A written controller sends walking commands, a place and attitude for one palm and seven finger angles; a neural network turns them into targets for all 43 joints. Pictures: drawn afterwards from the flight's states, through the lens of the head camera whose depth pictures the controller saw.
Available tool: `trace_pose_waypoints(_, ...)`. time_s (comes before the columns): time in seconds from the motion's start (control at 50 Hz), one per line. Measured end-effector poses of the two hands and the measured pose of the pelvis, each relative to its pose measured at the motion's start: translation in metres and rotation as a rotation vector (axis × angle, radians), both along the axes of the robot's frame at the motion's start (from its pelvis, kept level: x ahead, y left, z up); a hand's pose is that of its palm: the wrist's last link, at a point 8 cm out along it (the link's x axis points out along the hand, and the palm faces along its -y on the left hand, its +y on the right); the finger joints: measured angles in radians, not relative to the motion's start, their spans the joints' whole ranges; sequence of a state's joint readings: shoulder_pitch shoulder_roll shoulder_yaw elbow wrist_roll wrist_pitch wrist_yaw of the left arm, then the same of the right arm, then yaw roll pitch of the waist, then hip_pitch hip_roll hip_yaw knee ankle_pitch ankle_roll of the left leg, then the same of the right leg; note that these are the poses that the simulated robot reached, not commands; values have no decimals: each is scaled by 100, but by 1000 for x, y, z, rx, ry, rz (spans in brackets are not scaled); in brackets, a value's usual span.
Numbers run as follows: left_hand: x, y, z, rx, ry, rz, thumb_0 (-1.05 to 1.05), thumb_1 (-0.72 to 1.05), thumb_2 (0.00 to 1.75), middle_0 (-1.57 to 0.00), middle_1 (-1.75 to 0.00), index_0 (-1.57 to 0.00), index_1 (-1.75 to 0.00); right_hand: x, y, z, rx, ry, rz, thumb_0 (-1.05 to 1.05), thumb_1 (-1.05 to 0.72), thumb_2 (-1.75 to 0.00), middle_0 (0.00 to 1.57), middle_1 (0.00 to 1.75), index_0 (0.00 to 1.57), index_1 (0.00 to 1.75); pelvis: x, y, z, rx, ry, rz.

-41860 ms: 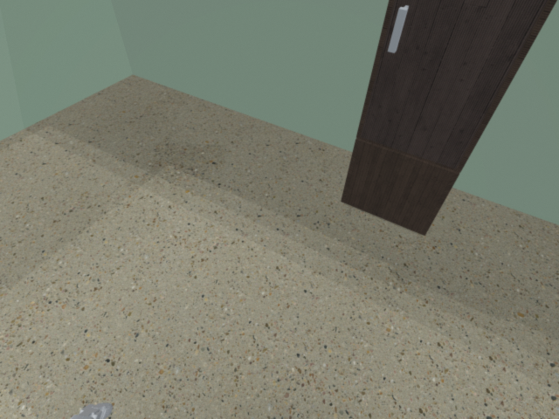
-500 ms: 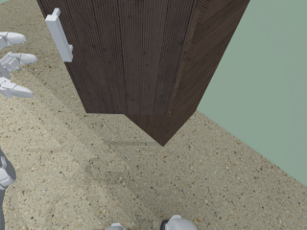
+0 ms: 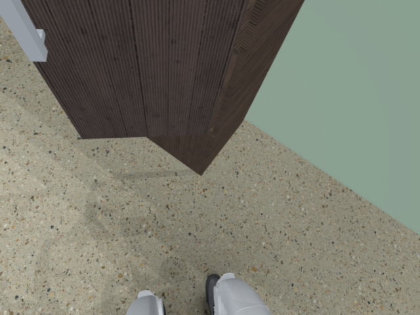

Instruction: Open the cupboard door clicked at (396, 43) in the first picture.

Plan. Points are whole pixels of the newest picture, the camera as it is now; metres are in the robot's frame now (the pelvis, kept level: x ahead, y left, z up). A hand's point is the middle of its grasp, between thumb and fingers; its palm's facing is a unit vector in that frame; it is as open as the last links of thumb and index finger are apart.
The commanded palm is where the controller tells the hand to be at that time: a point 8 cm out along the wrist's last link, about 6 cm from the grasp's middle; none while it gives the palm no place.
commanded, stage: move the hooked fingers beside the handle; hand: left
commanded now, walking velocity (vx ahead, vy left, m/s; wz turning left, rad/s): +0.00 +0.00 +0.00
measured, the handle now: (21, 13) +0.58 +0.23 +0.14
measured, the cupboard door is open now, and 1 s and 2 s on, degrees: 42 42 42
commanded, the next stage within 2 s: slide the fingers in behind the handle in 1.72 s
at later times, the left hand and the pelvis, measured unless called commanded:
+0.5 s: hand out of the picture +0.52 +0.31 +0.14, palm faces +0.00 -1.00 +0.01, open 14.0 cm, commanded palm +0.51 +0.35 +0.14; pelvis +0.02 +0.00 +0.00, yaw +0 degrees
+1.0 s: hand out of the picture +0.52 +0.29 +0.14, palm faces -0.01 -1.00 -0.01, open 14.0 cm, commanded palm +0.52 +0.35 +0.13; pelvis -0.01 -0.01 -0.01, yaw +0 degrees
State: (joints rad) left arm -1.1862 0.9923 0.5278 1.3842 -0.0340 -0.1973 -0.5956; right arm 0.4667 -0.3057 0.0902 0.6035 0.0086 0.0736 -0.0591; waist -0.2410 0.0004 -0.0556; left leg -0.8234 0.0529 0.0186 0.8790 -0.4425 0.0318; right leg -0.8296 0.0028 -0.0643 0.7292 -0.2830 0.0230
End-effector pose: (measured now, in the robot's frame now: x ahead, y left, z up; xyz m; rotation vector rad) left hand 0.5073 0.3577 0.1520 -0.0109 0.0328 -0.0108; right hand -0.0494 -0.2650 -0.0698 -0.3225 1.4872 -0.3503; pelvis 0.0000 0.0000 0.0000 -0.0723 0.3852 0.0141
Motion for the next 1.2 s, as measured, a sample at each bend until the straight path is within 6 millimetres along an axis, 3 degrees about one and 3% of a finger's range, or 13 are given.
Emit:
trace_pose_waypoints(0.12, 14, 1, -7, 14, 23, -1, -1, -50, 31, -30, -120, -30, -120, 0, 11, -1, 20, 26, -26, 0, -90, -90, 21, 30, 20, 30, 8, 4, -1, -6, 23, -8)
trace_pose_waypoints(0.28, 11, 6, -13, 2, 8, 3, -1, -50, 31, -30, -120, -30, -120, 15, 17, -3, 65, 23, -25, 0, -90, -90, 21, 30, 20, 30, 20, 3, 1, -8, 22, -13)
trace_pose_waypoints(0.54, -9, 1, -8, -3, 5, 12, -1, -50, 30, -30, -120, -30, -120, 63, -7, -7, 54, -83, 58, 0, -90, -90, 21, 30, 20, 30, 22, -6, 3, -5, -12, 8)
trace_pose_waypoints(0.66, -17, -2, -6, 6, 8, 25, -1, -50, 30, -30, -120, -30, -120, 72, -16, -7, 39, -131, 80, 0, -90, -90, 20, 30, 20, 30, 15, -11, 2, 1, -25, 10)
trace_pose_waypoints(0.76, -20, -2, -5, 14, 16, 29, -1, -50, 30, -30, -120, -30, -120, 64, -20, -8, 26, -130, 82, 0, -91, -90, 20, 30, 20, 30, 5, -14, 0, 1, -25, 15)
trace_pose_waypoints(0.9, -17, -4, -3, 28, 10, 16, -1, -50, 30, -30, -120, -30, -120, 33, -17, -11, 17, -76, 55, 0, -91, -90, 20, 30, 20, 30, -6, -13, -4, -2, -12, 13)
trace_pose_waypoints(1.06, -4, -8, -11, 11, 23, 8, -1, -50, 30, -30, -120, -30, -120, -6, -5, -10, 10, -10, 1, 0, -90, -90, 20, 30, 20, 30, -13, -9, -9, -10, 12, -2)
trace_pose_waypoints(1.2, 5, 3, -11, 24, -1, 26, -1, -50, 31, -30, -120, -30, -120, -27, 11, -7, 14, 42, -48, 0, -90, -90, 20, 30, 20, 30, -11, -1, -11, -17, 35, -15)
